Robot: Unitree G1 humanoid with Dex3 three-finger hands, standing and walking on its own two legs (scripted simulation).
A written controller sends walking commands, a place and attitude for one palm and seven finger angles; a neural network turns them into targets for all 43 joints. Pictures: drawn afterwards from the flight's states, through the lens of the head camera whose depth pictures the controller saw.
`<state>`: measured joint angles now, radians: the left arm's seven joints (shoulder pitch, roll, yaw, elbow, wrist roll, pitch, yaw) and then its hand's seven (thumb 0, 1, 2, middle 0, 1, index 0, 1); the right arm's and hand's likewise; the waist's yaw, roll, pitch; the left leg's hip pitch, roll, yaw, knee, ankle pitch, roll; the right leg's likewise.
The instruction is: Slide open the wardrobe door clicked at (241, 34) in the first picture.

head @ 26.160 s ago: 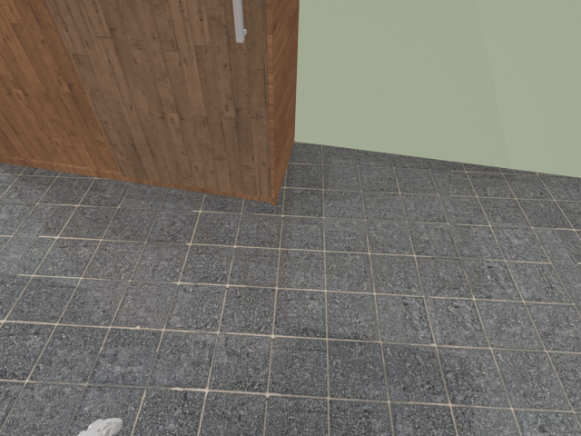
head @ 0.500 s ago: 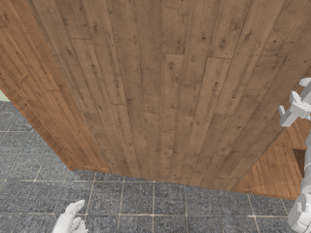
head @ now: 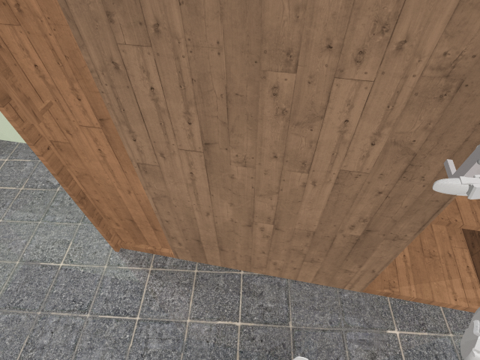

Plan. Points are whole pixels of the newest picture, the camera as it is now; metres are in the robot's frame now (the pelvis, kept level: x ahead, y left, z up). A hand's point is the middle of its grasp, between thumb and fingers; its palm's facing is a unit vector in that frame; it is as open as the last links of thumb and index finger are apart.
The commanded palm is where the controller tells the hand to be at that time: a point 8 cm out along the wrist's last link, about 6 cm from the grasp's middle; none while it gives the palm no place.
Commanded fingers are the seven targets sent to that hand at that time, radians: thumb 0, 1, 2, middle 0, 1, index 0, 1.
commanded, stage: slip the hand off the handle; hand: right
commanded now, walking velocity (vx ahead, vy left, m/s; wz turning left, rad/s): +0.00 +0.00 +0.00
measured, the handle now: out of the picture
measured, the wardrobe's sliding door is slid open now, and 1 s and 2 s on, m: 0.46 0.46 0.46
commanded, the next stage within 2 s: draw the hand back to the body in 1.32 s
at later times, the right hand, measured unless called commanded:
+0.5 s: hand out of the picture +0.40 -0.39 +0.13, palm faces +0.48 +0.85 -0.22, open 14.7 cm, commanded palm +0.37 -0.42 +0.14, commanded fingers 0.00 0.55 -0.20 0.25 1.15 0.25 1.15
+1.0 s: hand out of the picture +0.35 -0.40 +0.13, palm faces +0.48 +0.85 -0.22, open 14.7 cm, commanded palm +0.30 -0.42 +0.14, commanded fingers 0.00 0.55 -0.20 0.25 1.15 0.25 1.15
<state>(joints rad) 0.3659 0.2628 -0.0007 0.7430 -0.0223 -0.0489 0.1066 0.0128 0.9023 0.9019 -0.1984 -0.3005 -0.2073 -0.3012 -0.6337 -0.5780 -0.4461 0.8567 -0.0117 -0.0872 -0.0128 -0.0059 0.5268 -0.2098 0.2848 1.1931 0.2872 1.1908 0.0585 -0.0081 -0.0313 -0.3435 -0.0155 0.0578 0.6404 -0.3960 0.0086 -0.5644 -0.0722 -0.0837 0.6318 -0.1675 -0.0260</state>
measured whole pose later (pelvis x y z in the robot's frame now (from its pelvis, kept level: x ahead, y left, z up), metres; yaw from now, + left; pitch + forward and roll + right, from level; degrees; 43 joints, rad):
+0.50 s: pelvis +0.01 -0.01 +0.00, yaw -1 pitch +7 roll +2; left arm 0.32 0.27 -0.01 0.68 -0.03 -0.03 0.12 0.01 0.90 0.90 -0.20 -0.30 -0.21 -0.30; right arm -0.64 -0.69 -0.52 0.91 -0.01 -0.08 0.12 -0.01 0.55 -0.20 0.25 1.15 0.25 1.15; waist 0.04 0.00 -0.05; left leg -0.35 -0.01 0.08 0.64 -0.41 0.00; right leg -0.61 -0.06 -0.06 0.67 -0.20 -0.03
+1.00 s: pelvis +0.01 -0.01 +0.00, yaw +0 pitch +7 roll +2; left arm 0.34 0.26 -0.01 0.66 -0.05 -0.03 0.13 0.01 0.90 0.90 -0.20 -0.30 -0.21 -0.30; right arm -0.35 -0.65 -0.62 0.65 0.08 -0.08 0.18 -0.01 0.54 -0.20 0.25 1.15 0.25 1.15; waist 0.02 -0.01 -0.06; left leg -0.34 -0.02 0.06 0.63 -0.41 0.00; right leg -0.58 -0.07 -0.08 0.67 -0.20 -0.03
